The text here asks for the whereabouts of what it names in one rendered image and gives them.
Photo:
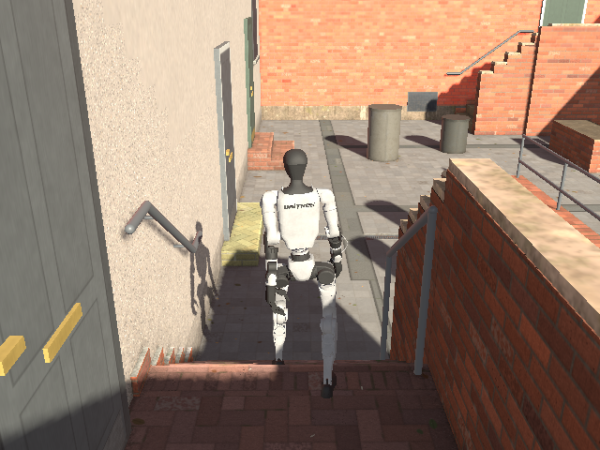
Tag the humanoid robot torso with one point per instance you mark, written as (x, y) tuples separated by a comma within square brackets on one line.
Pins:
[(298, 218)]

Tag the right robot shin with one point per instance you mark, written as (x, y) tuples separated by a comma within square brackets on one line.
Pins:
[(329, 350)]

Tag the left robot hand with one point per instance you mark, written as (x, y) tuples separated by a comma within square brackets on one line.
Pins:
[(270, 297)]

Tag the right robot hand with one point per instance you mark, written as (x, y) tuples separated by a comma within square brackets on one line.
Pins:
[(337, 267)]

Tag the left robot upper arm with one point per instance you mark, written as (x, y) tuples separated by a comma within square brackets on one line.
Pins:
[(268, 200)]

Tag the right robot forearm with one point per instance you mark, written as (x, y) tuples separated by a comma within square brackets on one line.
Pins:
[(335, 247)]

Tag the right robot upper arm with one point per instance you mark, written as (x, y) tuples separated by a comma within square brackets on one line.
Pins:
[(330, 211)]

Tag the left robot forearm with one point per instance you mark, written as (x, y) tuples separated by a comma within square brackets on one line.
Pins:
[(271, 262)]

